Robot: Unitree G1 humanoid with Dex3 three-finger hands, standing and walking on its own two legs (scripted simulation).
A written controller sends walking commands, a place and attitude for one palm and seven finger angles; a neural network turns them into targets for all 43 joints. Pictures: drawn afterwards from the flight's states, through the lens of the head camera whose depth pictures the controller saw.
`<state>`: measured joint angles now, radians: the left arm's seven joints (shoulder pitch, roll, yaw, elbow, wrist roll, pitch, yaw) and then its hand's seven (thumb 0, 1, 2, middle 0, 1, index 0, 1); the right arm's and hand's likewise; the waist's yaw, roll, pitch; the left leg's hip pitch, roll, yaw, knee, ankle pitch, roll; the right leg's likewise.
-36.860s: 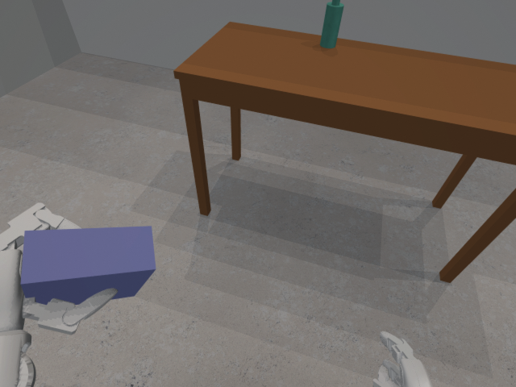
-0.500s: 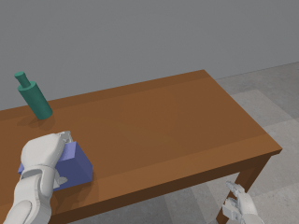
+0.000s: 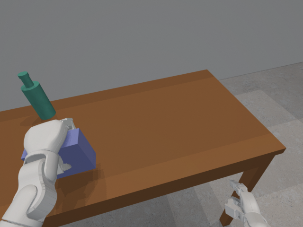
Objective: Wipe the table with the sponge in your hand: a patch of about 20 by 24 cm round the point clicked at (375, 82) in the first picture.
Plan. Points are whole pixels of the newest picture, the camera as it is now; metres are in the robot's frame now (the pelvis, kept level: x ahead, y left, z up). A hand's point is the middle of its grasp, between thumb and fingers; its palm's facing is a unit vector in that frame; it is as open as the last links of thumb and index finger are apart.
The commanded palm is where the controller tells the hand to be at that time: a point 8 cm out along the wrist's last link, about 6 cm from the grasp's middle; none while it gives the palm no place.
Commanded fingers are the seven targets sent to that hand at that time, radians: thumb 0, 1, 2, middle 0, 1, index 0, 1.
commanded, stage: lift the sponge slowly off the table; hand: left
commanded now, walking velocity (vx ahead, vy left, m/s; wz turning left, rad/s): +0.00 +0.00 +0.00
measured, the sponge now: (66, 159) +0.24 +0.28 +0.07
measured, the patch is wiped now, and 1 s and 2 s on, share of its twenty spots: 1.00 1.00 1.00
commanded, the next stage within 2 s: bring the sponge back beside the body in 0.64 s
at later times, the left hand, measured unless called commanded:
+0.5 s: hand (60, 136) +0.25 +0.27 +0.16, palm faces +0.16 -0.12 -0.98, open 9.5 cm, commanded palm +0.21 +0.27 +0.23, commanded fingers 0.00 0.10 1.30 -1.20 -1.60 -1.20 -1.60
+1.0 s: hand (58, 141) +0.23 +0.26 +0.16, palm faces +0.18 -0.11 -0.98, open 9.5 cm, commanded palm +0.19 +0.27 +0.23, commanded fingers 0.00 0.10 1.30 -1.20 -1.60 -1.20 -1.60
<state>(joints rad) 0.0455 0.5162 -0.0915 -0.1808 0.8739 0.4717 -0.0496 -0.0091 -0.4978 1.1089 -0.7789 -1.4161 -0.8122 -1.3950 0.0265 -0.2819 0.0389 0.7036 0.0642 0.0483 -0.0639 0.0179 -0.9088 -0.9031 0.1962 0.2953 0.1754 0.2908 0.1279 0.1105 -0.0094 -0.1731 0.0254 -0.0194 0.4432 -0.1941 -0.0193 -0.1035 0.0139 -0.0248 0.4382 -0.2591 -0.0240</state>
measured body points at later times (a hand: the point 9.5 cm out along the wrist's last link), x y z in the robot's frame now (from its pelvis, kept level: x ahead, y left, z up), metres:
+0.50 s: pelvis +0.00 +0.00 +0.00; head -0.03 -0.05 +0.45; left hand +0.24 +0.27 +0.21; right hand +0.25 -0.21 -0.08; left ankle +0.03 +0.14 -0.74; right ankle -0.01 -0.11 -0.74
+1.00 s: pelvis +0.00 -0.01 +0.00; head -0.03 -0.06 +0.44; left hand +0.22 +0.27 +0.21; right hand +0.24 -0.21 -0.08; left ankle +0.03 +0.14 -0.74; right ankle -0.01 -0.11 -0.74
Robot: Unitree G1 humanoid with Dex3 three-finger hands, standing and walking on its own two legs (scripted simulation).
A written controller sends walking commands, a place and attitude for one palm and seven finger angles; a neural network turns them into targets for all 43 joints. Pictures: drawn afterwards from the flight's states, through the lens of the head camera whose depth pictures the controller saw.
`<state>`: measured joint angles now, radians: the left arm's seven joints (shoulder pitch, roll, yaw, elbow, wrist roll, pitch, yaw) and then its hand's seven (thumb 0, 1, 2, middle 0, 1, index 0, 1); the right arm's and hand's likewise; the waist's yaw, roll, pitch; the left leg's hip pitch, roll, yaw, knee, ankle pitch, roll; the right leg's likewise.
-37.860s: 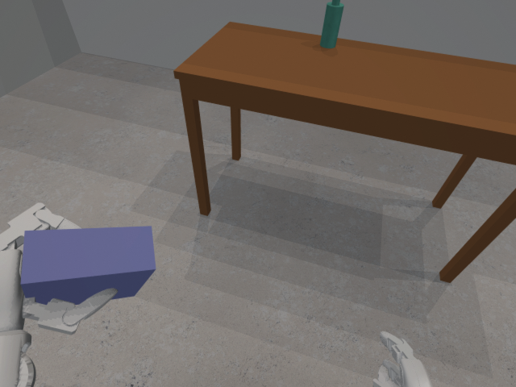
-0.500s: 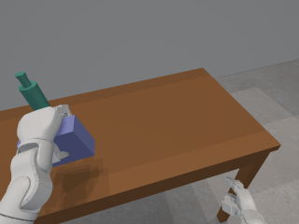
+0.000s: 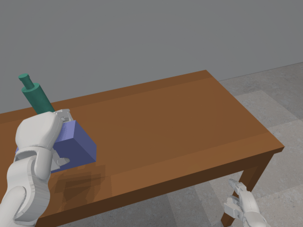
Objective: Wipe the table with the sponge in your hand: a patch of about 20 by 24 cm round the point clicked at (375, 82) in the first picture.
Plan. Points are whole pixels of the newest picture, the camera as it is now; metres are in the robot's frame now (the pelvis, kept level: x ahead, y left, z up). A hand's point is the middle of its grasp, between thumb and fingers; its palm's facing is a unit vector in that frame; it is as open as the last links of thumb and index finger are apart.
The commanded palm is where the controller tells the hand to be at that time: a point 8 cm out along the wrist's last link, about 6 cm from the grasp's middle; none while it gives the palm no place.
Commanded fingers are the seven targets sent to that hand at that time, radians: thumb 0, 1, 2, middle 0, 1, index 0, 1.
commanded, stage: bring the sponge back beside the body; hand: left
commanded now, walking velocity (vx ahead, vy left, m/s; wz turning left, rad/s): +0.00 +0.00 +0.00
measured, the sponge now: (65, 152) +0.23 +0.27 +0.11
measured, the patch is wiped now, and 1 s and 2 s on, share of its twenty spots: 1.00 1.00 1.00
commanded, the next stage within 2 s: step back with the hand held close in 1.32 s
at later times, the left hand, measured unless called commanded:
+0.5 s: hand (46, 147) +0.21 +0.29 +0.16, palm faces +0.18 -0.11 -0.98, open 9.5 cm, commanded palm +0.17 +0.28 +0.23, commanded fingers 0.00 0.10 1.30 -1.20 -1.60 -1.20 -1.60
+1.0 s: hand (37, 160) +0.18 +0.29 +0.15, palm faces +0.17 -0.13 -0.98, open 9.5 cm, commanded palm +0.15 +0.29 +0.22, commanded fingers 0.00 0.10 1.30 -1.20 -1.60 -1.20 -1.60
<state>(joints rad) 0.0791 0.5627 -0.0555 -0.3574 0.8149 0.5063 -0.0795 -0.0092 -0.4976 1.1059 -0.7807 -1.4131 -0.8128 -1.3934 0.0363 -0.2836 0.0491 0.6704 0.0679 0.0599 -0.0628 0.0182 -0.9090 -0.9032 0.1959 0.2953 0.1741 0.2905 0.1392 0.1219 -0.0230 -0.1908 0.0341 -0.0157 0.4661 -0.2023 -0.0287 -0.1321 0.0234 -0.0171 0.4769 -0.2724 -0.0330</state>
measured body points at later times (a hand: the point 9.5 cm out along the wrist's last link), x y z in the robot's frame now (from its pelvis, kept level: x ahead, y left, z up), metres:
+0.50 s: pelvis +0.00 +0.00 +0.00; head -0.03 -0.04 +0.45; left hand +0.20 +0.29 +0.21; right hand +0.25 -0.20 -0.08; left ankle +0.04 +0.14 -0.74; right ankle +0.00 -0.10 -0.74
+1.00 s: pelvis +0.00 +0.01 +0.00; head -0.04 -0.04 +0.45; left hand +0.17 +0.30 +0.20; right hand +0.24 -0.19 -0.07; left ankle +0.04 +0.14 -0.74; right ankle +0.00 -0.10 -0.74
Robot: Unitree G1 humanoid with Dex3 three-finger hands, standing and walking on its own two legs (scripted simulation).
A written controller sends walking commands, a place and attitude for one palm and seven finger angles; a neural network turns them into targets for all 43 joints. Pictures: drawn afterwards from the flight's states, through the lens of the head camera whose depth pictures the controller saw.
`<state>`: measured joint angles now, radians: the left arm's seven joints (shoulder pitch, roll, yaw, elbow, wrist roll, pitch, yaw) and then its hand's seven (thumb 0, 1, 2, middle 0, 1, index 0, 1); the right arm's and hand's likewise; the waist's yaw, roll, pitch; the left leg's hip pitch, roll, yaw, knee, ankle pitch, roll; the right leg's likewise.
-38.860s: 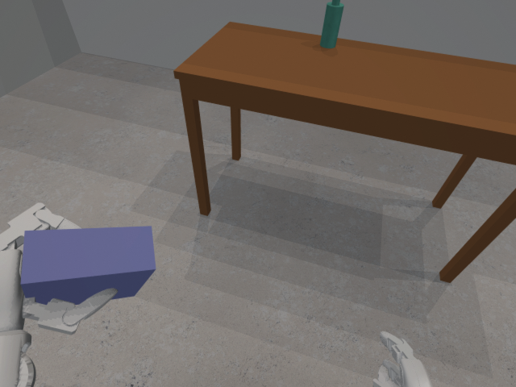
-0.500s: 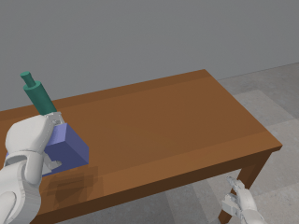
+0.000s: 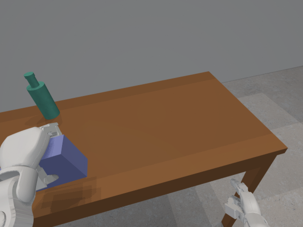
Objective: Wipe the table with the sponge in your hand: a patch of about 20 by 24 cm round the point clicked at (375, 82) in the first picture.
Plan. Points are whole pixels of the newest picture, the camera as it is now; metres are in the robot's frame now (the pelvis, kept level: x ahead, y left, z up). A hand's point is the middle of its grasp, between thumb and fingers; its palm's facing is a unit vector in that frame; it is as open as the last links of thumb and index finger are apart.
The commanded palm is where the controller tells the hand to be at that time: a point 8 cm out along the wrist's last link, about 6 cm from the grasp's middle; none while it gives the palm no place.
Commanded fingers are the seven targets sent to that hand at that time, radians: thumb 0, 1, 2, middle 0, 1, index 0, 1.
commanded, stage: bring the sponge back beside the body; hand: left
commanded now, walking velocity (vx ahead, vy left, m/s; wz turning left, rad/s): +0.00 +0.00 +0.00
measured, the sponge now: (54, 168) +0.19 +0.28 +0.11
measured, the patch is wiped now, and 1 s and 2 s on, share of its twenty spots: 1.00 1.00 1.00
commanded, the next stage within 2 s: step back with the hand held close in 0.32 s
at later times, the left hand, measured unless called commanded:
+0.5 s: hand (53, 157) +0.19 +0.26 +0.15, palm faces +0.25 -0.46 -0.85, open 9.5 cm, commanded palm +0.15 +0.28 +0.21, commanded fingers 0.00 0.10 1.30 -1.20 -1.60 -1.20 -1.60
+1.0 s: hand (45, 150) +0.19 +0.27 +0.18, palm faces +0.38 -0.84 -0.40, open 9.5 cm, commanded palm +0.14 +0.31 +0.21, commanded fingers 0.00 0.10 1.30 -1.20 -1.60 -1.20 -1.60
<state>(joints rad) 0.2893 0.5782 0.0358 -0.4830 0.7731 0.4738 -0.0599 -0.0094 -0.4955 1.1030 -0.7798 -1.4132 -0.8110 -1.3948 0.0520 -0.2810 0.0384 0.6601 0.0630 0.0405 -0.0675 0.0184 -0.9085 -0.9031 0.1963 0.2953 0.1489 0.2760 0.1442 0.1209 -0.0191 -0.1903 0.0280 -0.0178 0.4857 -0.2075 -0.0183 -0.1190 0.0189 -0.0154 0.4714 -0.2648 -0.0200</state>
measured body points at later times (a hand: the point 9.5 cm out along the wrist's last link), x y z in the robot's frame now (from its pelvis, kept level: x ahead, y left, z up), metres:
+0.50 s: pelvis -0.01 +0.00 +0.00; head -0.04 -0.04 +0.45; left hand +0.17 +0.28 +0.20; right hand +0.24 -0.20 -0.06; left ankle +0.04 +0.13 -0.74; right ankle +0.00 -0.11 -0.74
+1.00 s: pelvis -0.03 +0.03 -0.01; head -0.03 +0.04 +0.44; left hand +0.16 +0.31 +0.20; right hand +0.12 -0.22 -0.09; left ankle +0.04 +0.13 -0.74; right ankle +0.00 -0.11 -0.74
